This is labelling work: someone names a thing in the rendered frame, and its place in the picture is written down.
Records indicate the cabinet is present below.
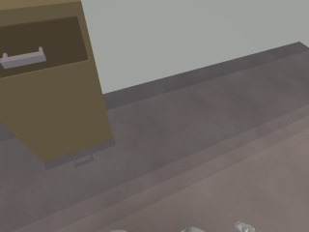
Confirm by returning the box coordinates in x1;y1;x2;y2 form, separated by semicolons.
0;0;113;162

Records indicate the drawer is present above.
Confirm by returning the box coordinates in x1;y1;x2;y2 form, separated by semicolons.
0;16;89;78

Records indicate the right robot hand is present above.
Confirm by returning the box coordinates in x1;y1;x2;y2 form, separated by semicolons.
235;221;256;232

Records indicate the handle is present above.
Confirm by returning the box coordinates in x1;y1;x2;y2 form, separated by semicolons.
0;46;46;69

